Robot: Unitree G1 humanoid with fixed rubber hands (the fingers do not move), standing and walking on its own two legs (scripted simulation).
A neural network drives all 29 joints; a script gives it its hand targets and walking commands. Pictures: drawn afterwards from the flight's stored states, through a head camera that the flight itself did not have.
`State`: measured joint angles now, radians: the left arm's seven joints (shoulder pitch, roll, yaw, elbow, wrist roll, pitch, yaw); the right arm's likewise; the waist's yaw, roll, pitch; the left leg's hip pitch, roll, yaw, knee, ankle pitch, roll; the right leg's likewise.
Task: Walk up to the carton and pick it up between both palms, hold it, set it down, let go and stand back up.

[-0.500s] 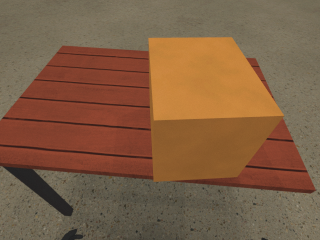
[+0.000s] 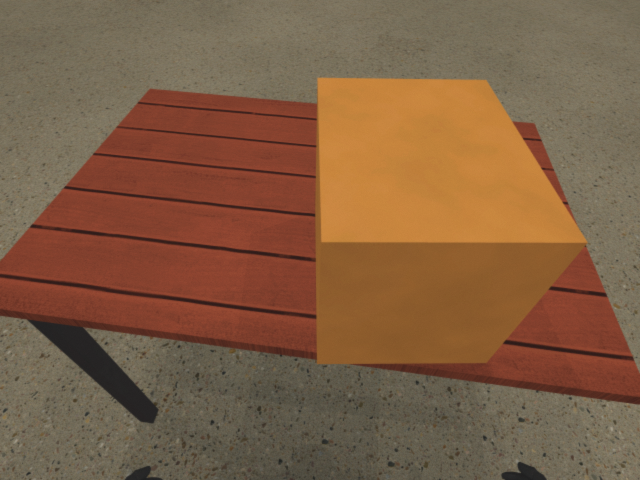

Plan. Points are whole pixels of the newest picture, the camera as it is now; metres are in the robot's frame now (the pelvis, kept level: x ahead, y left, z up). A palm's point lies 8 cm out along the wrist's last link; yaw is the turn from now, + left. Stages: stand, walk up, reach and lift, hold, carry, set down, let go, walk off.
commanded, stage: walk up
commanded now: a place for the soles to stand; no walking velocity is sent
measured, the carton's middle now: (402, 220) +0.44 -0.08 +0.08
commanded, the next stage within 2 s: reach and lift in 0.88 s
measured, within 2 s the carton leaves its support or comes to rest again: neither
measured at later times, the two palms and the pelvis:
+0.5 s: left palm out of the picture +0.06 +0.25 -0.12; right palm out of the picture +0.10 -0.28 -0.09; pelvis -0.01 -0.02 +0.00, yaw +1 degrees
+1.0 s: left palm out of the picture +0.09 +0.26 -0.12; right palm out of the picture +0.12 -0.29 -0.11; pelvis -0.02 -0.03 -0.01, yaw -5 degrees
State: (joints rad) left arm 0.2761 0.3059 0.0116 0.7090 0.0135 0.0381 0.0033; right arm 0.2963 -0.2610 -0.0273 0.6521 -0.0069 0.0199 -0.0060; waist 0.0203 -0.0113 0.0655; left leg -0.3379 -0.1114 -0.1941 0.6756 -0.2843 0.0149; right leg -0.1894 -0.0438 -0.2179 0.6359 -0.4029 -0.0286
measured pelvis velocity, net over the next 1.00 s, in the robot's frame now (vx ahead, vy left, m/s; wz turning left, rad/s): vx -0.02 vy -0.03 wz -0.09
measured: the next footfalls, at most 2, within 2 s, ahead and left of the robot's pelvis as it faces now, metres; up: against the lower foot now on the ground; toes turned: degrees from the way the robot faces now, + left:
none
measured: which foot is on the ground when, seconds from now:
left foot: down 0.00-1.00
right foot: down 0.00-1.00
